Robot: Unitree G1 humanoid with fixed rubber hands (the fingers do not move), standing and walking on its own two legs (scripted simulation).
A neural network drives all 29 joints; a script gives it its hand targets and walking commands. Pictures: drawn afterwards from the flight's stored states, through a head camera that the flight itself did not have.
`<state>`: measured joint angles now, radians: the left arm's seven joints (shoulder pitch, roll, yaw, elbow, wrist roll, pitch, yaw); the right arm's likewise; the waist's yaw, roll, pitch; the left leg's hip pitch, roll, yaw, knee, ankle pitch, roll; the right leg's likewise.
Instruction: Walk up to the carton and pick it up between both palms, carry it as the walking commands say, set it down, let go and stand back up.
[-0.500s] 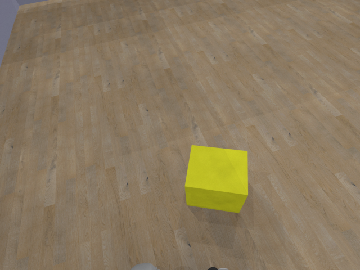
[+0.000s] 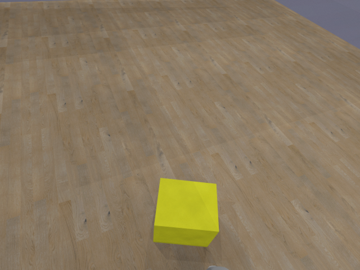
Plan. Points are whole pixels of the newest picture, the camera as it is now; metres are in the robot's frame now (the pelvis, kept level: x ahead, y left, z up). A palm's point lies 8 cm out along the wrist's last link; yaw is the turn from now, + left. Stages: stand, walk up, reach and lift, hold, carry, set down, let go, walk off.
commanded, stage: walk up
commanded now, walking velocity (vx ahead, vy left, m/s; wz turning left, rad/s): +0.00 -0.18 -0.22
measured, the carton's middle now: (184, 213) +0.51 -0.08 -0.66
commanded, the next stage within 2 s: none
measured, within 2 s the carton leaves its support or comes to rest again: neither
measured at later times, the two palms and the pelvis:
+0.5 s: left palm out of the picture +0.11 +0.17 -0.11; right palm out of the picture +0.04 -0.36 -0.16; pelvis +0.00 -0.08 -0.01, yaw -4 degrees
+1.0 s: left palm out of the picture +0.08 +0.18 -0.14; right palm out of the picture -0.05 -0.32 -0.13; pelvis -0.01 -0.06 +0.00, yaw -4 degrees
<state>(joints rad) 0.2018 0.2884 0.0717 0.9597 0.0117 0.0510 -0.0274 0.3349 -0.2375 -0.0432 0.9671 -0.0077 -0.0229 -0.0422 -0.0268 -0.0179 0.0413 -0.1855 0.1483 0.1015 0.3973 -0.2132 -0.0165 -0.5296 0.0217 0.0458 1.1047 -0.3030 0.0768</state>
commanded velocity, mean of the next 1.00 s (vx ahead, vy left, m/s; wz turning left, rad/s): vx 0.01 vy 0.00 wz -0.05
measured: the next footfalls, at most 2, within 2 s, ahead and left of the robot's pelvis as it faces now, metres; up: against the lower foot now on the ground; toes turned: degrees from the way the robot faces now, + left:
right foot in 0.22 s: +0.10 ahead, -0.21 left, +0.00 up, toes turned -9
left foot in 0.68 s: +0.00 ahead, +0.08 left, +0.00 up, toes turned -2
